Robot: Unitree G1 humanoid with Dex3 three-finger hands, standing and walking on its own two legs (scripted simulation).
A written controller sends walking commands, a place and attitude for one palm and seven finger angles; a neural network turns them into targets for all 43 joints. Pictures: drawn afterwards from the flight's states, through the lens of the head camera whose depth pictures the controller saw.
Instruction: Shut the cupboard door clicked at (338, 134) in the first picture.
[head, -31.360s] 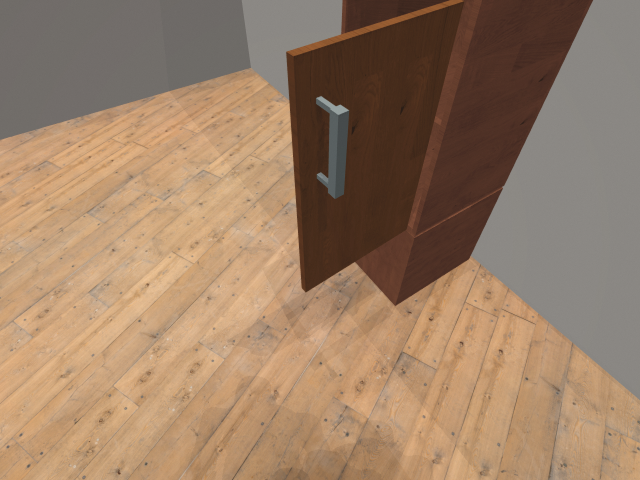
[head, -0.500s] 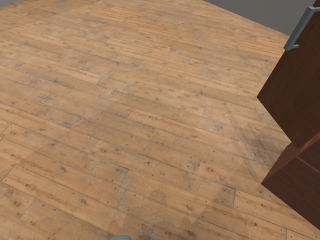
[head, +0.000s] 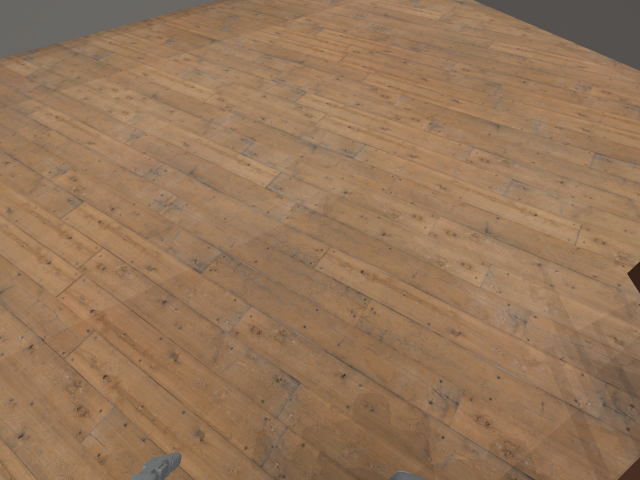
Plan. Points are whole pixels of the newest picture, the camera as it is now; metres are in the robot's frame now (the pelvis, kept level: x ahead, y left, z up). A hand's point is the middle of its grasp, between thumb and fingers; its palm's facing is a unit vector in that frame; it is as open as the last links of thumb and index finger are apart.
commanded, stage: walk to a spot facing it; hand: left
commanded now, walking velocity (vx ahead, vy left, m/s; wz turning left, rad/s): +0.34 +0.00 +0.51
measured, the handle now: out of the picture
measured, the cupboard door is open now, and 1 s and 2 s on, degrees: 61 61 61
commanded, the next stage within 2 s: turn to face it in 0.54 s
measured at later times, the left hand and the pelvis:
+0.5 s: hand out of the picture +0.09 +0.23 -0.18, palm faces +0.33 -0.93 -0.18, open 7.4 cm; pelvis +0.19 +0.06 -0.01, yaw +16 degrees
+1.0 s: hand (195, 303) +0.42 +0.26 -0.15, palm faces +0.22 -0.95 -0.21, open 7.3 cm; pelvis +0.37 +0.07 +0.01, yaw +12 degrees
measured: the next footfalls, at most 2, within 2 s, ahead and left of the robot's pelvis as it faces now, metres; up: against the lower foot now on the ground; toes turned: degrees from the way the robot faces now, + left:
left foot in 0.42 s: +0.27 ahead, +0.17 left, +0.00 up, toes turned +21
right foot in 0.84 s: +0.48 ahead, +0.00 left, +0.00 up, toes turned +10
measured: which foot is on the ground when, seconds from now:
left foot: up 0.00-0.40, down 0.42-0.86, up 0.88-1.00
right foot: down 0.00-0.42, up 0.44-0.82, down 0.84-1.00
